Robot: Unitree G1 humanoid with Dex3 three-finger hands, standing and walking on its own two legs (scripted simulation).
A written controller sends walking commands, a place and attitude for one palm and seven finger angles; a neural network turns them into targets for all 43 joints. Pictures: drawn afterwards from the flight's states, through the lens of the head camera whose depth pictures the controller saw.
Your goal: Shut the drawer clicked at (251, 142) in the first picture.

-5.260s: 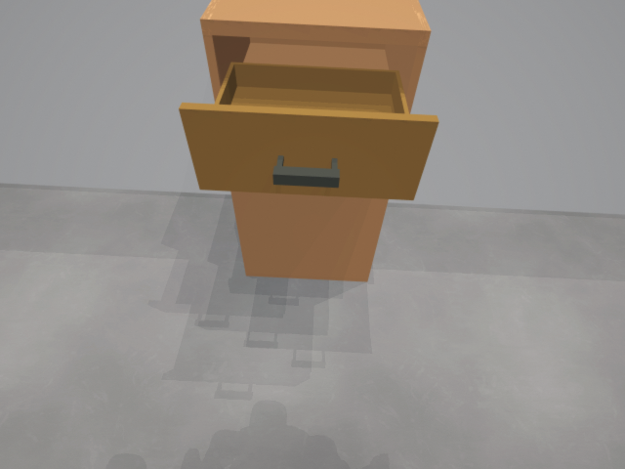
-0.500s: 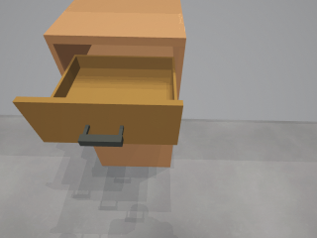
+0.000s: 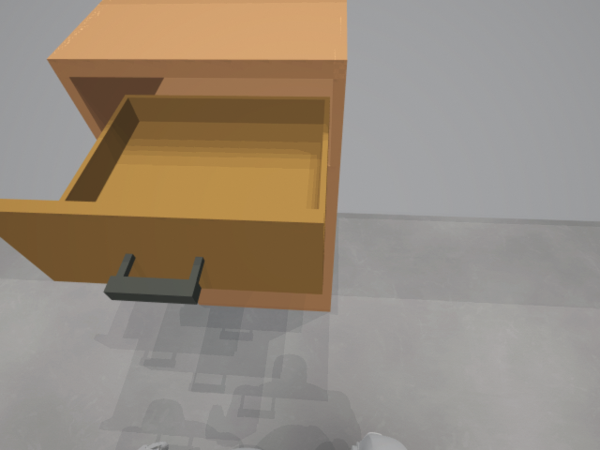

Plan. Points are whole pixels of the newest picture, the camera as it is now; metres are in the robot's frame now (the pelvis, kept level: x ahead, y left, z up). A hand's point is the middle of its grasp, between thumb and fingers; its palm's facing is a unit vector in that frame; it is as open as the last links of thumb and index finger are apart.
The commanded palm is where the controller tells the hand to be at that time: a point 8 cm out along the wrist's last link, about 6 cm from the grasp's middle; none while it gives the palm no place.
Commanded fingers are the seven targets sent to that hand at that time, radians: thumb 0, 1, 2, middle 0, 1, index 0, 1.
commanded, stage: come to a stop and stand still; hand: left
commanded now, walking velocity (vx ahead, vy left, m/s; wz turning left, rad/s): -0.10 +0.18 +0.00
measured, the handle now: (158, 276) +0.31 +0.20 +0.05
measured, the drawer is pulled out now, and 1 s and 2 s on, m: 0.28 0.28 0.28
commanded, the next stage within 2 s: none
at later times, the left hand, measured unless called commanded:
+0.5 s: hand out of the picture -0.03 +0.19 -0.15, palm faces +0.04 -0.98 -0.19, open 7.4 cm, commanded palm none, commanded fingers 0.00 0.90 0.90 -0.20 -0.30 -0.20 -0.30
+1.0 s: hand out of the picture +0.00 +0.17 -0.16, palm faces +0.00 -0.98 -0.21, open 7.3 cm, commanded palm none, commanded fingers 0.00 0.90 0.90 -0.20 -0.30 -0.20 -0.30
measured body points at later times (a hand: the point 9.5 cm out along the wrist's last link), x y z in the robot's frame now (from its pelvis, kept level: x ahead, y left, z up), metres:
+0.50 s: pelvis -0.03 +0.02 +0.02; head -0.01 +0.02 +0.47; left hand -0.03 +0.24 -0.14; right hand -0.01 -0.21 -0.14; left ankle -0.03 +0.12 -0.72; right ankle -0.07 -0.09 -0.71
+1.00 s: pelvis -0.02 +0.00 +0.01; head -0.01 +0.00 +0.46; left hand +0.00 +0.23 -0.14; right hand +0.04 -0.23 -0.14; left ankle -0.03 +0.12 -0.72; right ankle -0.07 -0.09 -0.72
